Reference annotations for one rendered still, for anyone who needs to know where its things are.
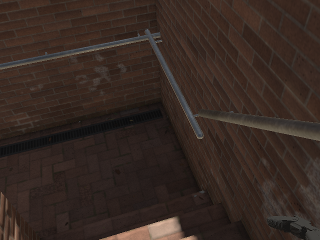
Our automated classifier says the robot right hand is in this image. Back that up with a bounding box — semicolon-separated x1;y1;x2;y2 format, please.
267;215;320;240

